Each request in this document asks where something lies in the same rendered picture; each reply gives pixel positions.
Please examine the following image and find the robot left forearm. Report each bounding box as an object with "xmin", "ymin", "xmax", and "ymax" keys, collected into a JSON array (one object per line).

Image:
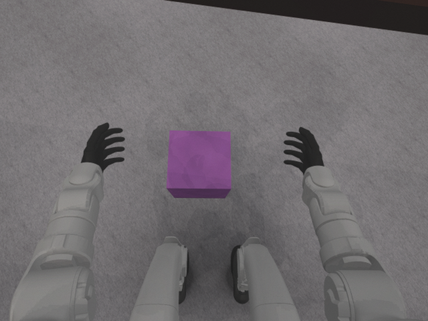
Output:
[{"xmin": 9, "ymin": 163, "xmax": 104, "ymax": 321}]

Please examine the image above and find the carton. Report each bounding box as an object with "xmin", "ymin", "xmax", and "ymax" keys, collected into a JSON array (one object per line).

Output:
[{"xmin": 167, "ymin": 130, "xmax": 231, "ymax": 199}]

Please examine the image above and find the robot left foot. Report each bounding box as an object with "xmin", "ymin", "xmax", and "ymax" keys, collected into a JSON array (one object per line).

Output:
[{"xmin": 179, "ymin": 250, "xmax": 189, "ymax": 304}]

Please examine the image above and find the right robot upper arm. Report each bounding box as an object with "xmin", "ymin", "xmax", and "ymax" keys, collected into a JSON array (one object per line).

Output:
[{"xmin": 324, "ymin": 270, "xmax": 423, "ymax": 321}]

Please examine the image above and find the right robot shin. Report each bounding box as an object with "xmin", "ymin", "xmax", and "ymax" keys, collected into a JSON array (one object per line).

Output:
[{"xmin": 237, "ymin": 237, "xmax": 268, "ymax": 291}]

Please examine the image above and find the robot right forearm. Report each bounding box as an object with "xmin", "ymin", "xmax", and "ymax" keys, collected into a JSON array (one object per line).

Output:
[{"xmin": 302, "ymin": 166, "xmax": 407, "ymax": 319}]

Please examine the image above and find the left robot hand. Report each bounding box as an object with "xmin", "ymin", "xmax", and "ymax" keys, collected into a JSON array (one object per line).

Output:
[{"xmin": 81, "ymin": 123, "xmax": 125, "ymax": 172}]

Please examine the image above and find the right robot hand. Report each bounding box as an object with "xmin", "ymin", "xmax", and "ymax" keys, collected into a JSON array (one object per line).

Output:
[{"xmin": 284, "ymin": 127, "xmax": 324, "ymax": 175}]

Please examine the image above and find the left robot upper arm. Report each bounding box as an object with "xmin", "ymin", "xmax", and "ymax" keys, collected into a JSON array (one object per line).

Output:
[{"xmin": 12, "ymin": 266, "xmax": 96, "ymax": 321}]

